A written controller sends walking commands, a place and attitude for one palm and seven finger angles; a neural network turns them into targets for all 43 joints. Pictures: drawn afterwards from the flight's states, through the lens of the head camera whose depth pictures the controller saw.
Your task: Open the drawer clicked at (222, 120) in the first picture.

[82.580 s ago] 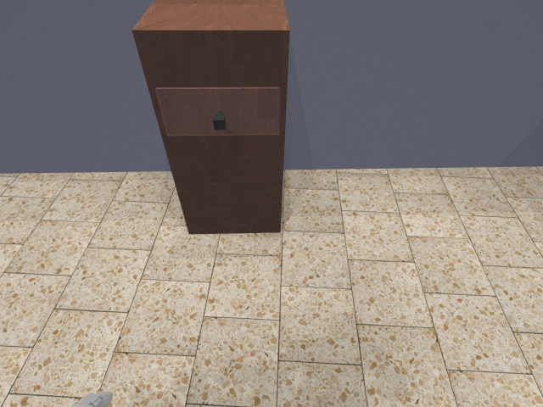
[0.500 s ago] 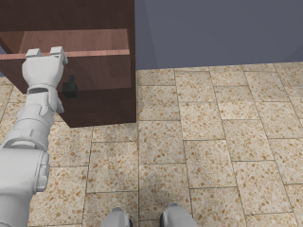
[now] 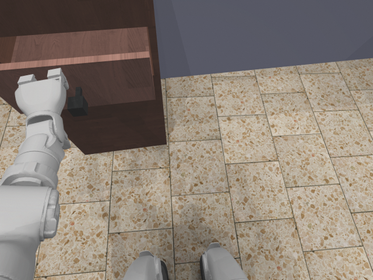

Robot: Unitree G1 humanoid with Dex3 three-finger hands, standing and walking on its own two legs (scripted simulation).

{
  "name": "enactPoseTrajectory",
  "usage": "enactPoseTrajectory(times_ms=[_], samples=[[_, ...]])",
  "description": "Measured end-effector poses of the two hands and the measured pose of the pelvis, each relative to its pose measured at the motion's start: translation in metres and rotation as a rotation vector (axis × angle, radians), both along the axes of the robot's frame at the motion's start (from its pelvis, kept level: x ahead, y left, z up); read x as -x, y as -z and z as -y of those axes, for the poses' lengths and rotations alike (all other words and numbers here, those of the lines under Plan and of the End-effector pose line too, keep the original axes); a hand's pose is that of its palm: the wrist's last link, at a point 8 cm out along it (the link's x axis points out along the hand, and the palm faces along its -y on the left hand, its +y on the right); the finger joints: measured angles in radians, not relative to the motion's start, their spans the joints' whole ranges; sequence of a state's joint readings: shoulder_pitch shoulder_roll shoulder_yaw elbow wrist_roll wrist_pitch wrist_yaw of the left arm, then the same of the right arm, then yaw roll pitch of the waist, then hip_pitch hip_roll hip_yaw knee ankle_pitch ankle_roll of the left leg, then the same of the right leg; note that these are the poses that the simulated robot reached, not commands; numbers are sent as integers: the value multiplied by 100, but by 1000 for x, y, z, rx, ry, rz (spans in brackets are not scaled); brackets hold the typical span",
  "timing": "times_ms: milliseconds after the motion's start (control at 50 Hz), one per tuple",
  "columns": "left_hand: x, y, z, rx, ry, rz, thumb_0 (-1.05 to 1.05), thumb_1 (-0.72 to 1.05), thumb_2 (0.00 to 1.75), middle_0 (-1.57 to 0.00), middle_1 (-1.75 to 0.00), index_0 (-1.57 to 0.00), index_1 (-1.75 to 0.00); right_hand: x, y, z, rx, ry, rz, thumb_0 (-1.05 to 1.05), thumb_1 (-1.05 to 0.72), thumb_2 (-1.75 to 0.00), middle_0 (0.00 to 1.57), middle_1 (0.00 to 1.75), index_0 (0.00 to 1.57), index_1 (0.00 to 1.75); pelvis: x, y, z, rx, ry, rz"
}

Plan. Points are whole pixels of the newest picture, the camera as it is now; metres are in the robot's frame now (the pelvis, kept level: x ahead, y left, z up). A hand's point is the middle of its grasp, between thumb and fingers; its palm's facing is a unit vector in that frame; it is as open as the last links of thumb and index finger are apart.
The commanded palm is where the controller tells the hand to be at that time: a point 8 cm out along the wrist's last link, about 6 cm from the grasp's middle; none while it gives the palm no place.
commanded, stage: move the hooked fingers above the handle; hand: left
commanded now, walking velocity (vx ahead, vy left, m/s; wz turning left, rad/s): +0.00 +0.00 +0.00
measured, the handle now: (78, 100) +0.56 +0.23 -0.05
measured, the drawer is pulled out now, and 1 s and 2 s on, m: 0.10 0.10 0.10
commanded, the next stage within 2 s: none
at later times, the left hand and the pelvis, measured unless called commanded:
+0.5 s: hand (58, 114) +0.49 +0.25 -0.01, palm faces -0.09 -0.02 -1.00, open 13.8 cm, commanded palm +0.49 +0.23 +0.06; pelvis +0.00 +0.00 +0.00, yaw +1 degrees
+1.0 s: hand (66, 109) +0.49 +0.22 +0.01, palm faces -0.02 -0.06 -1.00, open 13.8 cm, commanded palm +0.48 +0.23 +0.06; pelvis +0.01 -0.01 +0.01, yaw +1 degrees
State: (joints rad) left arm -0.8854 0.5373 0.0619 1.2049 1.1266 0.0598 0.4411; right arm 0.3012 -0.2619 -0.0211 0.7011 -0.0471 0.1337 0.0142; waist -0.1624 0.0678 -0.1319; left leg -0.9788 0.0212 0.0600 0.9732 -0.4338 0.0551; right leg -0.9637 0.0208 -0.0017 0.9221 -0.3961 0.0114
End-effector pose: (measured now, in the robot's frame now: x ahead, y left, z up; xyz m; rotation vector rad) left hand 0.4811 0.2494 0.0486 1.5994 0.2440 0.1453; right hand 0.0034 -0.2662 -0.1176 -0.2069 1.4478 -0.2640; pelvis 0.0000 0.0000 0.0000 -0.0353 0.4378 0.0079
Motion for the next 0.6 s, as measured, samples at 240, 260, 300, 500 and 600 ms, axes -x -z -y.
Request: enactPoseTrajectory(times_ms=[240,260,300,500,600], samples=[[2,-34,22,119,247,5,0,-49,30,-32,-121,-32,-120,-9,-22,11,87,-40,41,0,-90,-90,20,30,21,30,-7,-7,6,12,-51,37],[-1,-33,24,124,245,25,0,-49,30,-32,-121,-32,-120,-9,-21,14,94,-42,45,0,-90,-90,20,30,20,30,-6,-5,6,13,-49,31],[-7,-27,24,120,217,51,0,-49,30,-32,-120,-32,-120,-9,-20,17,101,-41,50,0,-90,-90,20,30,20,30,-4,-1,6,14,-41,17],[5,2,3,60,95,-26,0,-48,30,-31,-120,-32,-120,9,-9,7,38,-5,-20,0,-90,-90,20,29,20,30,-4,-2,3,8,-14,-3],[6,-22,17,93,167,19,0,-49,30,-32,-120,-33,-120,8,-13,-1,23,-2,-21,0,-90,-90,20,30,20,30,-11,-8,5,10,-31,27]])
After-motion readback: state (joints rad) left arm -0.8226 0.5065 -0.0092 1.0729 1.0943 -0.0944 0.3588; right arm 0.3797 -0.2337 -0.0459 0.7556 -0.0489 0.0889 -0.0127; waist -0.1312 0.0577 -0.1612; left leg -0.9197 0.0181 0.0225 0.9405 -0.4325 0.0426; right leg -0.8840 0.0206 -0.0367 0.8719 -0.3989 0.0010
